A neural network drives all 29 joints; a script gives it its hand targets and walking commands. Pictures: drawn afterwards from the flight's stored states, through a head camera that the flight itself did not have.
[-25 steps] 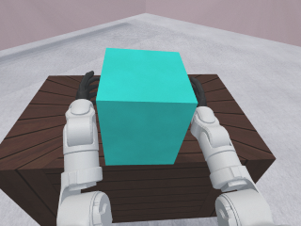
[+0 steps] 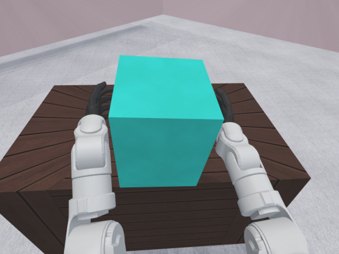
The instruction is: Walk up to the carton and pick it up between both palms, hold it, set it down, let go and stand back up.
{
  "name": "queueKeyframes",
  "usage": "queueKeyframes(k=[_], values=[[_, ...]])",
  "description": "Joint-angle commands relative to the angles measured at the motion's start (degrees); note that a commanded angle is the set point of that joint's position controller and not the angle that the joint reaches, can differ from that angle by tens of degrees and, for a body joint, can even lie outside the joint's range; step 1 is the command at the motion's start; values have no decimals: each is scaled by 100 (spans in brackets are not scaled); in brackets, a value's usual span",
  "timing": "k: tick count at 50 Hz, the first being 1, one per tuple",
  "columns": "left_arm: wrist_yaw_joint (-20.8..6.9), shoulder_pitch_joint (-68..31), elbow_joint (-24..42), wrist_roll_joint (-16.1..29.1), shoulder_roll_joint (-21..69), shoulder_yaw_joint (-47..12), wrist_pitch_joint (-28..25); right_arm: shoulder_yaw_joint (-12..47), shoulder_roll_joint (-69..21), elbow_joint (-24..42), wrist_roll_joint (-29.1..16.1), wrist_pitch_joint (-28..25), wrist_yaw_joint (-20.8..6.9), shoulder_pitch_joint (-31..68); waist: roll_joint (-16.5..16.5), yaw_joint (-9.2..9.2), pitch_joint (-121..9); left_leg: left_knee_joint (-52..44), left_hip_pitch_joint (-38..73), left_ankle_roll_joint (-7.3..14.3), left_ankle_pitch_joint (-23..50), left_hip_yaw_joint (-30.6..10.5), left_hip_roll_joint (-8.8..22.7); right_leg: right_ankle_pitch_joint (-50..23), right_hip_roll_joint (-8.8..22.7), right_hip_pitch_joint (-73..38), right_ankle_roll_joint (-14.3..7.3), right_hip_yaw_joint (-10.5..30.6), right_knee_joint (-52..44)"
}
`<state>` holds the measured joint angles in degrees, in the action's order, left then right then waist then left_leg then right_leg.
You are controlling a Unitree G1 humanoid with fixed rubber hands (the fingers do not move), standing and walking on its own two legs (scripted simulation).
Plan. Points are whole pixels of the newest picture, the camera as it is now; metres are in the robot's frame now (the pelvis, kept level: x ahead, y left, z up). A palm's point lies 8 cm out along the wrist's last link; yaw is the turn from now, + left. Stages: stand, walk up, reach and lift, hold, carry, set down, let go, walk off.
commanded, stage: hold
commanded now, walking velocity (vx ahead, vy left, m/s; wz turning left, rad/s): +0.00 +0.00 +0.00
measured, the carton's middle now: (160, 124) +0.38 +0.01 +0.15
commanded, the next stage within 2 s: none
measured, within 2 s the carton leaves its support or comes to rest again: neither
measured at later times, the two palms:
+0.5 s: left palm (96, 116) +0.36 +0.15 +0.20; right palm (223, 121) +0.35 -0.14 +0.18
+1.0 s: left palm (94, 118) +0.36 +0.16 +0.20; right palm (221, 121) +0.35 -0.13 +0.18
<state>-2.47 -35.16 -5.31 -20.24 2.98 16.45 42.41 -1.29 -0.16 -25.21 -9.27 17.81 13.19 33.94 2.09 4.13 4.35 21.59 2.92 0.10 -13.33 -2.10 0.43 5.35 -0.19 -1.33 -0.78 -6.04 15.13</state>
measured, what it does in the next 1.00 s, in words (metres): stands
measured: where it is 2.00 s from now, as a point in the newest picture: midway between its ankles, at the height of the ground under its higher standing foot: outside the picture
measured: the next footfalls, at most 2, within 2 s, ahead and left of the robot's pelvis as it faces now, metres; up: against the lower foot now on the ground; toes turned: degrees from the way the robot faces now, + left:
none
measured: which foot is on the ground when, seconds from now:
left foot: down 0.00-1.00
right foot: down 0.00-1.00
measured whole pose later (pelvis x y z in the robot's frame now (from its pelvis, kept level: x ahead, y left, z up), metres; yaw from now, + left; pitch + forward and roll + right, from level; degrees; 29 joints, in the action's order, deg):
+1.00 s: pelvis +0.00 +0.00 +0.00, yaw +0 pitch -12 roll -1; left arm -3.4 -36.1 -6.3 -21.3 2.5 17.3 43.4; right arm -2.2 -1.1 -27.6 -8.5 18.0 12.8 35.5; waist 3.1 4.2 5.3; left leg 20.9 3.9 -0.1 -12.9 -2.3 0.4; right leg 5.4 -0.1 -2.2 -0.9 -6.3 14.9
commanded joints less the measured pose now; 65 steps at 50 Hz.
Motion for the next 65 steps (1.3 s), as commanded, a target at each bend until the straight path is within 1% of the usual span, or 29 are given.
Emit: queueKeyframes(k=[1, 4, 6, 7, 8, 9, 13, 14, 16, 17, 21, 23, 24, 26, 27, 28, 29, 32, 36, 38, 40, 41, 42, 45, 47, 50, 54, 60, 65], values=[[-781, -3467, 225, 863, 3017, -2495, -241, 2077, -3018, 1766, -245, -506, -746, 5094, -235, -73, -2050, -505, -648, -47, 1439, 294, -151, -208, -279, -1348, 130, 5, 9], [-869, -3664, 165, 795, 2926, -2358, -218, 1913, -2997, 1523, -180, -473, -725, 5043, -308, 29, -1899, -546, -686, -59, 1208, 329, -202, -157, -196, -1319, 176, 14, -35], [-895, -3732, 138, 842, 2975, -2347, -211, 1943, -3077, 1655, -201, -492, -736, 5202, -295, -5, -1998, -515, -672, -66, 1335, 338, -192, -235, -222, -1406, 188, 9, -10], [-891, -3630, 279, 955, 3070, -2510, -227, 2016, -3108, 1906, -293, -535, -721, 5194, -359, 79, -2345, -401, -526, -103, 1575, 317, -219, -532, -221, -1510, 194, 31, 27], [-890, -3775, 162, 907, 2994, -2456, -241, 1945, -3052, 1655, -263, -497, -704, 5231, -470, 81, -2146, -430, -636, -113, 1426, 300, -222, -313, -199, -1413, 182, 11, 7], [-901, -3752, 154, 845, 2995, -2388, -252, 1952, -3151, 1676, -223, -491, -693, 5171, -379, 58, -2133, -440, -688, -69, 1301, 324, -263, -349, -151, -1478, 221, 34, -9], [-844, -3727, 557, 1033, 3046, -2680, -334, 2139, -3192, 1951, -329, -542, -655, 5092, -408, 174, -2649, -256, -351, -151, 1882, 287, -257, -825, -221, -1563, 242, -4, 96], [-848, -3756, 343, 983, 2936, -2580, -325, 2049, -3112, 1742, -291, -501, -641, 5109, -417, 170, -2427, -306, -476, -137, 1707, 274, -267, -670, -198, -1472, 237, 6, 64], [-847, -3615, 334, 987, 3038, -2654, -331, 2094, -3167, 1913, -274, -525, -635, 5099, -434, 132, -2400, -301, -545, -141, 1734, 281, -265, -763, -206, -1506, 228, 15, 93], [-847, -3681, 428, 988, 3036, -2683, -335, 2036, -3143, 1824, -251, -510, -634, 5006, -481, 203, -2314, -326, -572, -172, 1692, 265, -262, -687, -198, -1482, 227, 6, 87], [-872, -3658, 368, 841, 2914, -2421, -312, 2077, -3130, 1556, -243, -447, -686, 4874, -306, 39, -2093, -486, -676, -77, 1380, 271, -238, -348, -196, -1483, 226, -22, 40], [-862, -3737, 370, 928, 2958, -2510, -329, 2087, -3147, 1768, -270, -511, -698, 5105, -318, 49, -2277, -422, -623, -105, 1585, 282, -224, -453, -229, -1486, 224, -21, 75], [-870, -3771, 118, 908, 2933, -2446, -326, 2040, -3151, 1817, -232, -523, -693, 5314, -235, -1, -2191, -449, -730, -44, 1319, 294, -250, -289, -194, -1426, 231, -3, 7], [-838, -3704, 243, 986, 3056, -2505, -365, 2200, -3282, 2141, -280, -590, -699, 5475, -178, -88, -2425, -413, -735, 4, 1405, 306, -248, -513, -200, -1519, 232, 17, 68], [-825, -3735, 242, 1015, 3073, -2559, -369, 2147, -3232, 2044, -297, -573, -680, 5395, -308, -9, -2461, -380, -670, -45, 1489, 295, -249, -562, -200, -1498, 210, 31, 72], [-816, -3654, 272, 989, 3070, -2526, -356, 2234, -3238, 2080, -333, -564, -671, 5391, -226, -58, -2547, -355, -601, -28, 1609, 309, -246, -630, -229, -1538, 209, 24, 76], [-818, -3698, 359, 1030, 3056, -2604, -355, 2220, -3209, 2039, -327, -548, -652, 5269, -278, 31, -2548, -308, -532, -77, 1742, 308, -242, -722, -233, -1546, 212, 26, 94], [-824, -3665, 633, 1039, 3061, -2661, -368, 2315, -3249, 2018, -399, -525, -616, 5065, -295, 72, -2645, -234, -349, -115, 2091, 303, -254, -1044, -246, -1573, 239, 23, 132], [-841, -3443, 612, 977, 3047, -2730, -290, 2208, -3057, 1913, -400, -462, -621, 4754, -529, 178, -2397, -226, -291, -258, 2207, 274, -245, -897, -267, -1501, 206, 17, 106], [-857, -3499, 551, 875, 2971, -2589, -269, 2161, -3053, 1819, -351, -446, -649, 4811, -435, 96, -2170, -361, -503, -190, 1795, 278, -245, -619, -239, -1471, 215, -9, 73], [-857, -3527, 580, 942, 2960, -2632, -261, 2213, -3106, 2000, -365, -483, -658, 4976, -359, 65, -2347, -346, -515, -136, 1782, 290, -260, -705, -219, -1510, 228, 12, 70], [-852, -3611, 555, 902, 2907, -2619, -274, 2103, -3060, 1735, -321, -441, -654, 4807, -459, 143, -2149, -401, -515, -174, 1746, 268, -237, -615, -220, -1422, 218, 8, 75], [-865, -3576, 414, 857, 2909, -2533, -255, 2095, -3066, 1778, -304, -449, -674, 4944, -369, 68, -2069, -442, -599, -126, 1570, 291, -227, -412, -215, -1402, 214, 3, 28], [-895, -3558, 318, 806, 2924, -2471, -218, 1907, -2960, 1459, -234, -435, -708, 4794, -467, 128, -1704, -518, -607, -185, 1545, 292, -187, -245, -241, -1341, 179, -27, 9], [-909, -3710, 451, 973, 3039, -2664, -257, 1982, -3054, 1920, -307, -527, -689, 5123, -480, 135, -2179, -385, -538, -191, 1644, 287, -222, -403, -218, -1408, 205, -16, 32], [-840, -3788, 523, 1028, 3096, -2754, -337, 2075, -3152, 2023, -360, -558, -679, 5184, -539, 167, -2448, -277, -388, -214, 1906, 262, -229, -681, -220, -1430, 219, -14, 88], [-814, -3834, 385, 939, 2960, -2481, -378, 2065, -3188, 1647, -217, -492, -707, 5060, -232, 10, -2255, -493, -675, -34, 1273, 305, -223, -261, -200, -1421, 227, -11, 57], [-821, -3638, 418, 1009, 3040, -2608, -343, 2172, -3113, 1917, -319, -558, -689, 5093, -282, 33, -2450, -330, -382, -130, 1888, 273, -196, -608, -275, -1472, 199, -8, 54], [-849, -3589, 406, 874, 2935, -2433, -304, 2120, -3099, 1703, -294, -517, -706, 4944, -301, 25, -2246, -419, -562, -79, 1589, 318, -236, -492, -212, -1488, 195, 30, 41]])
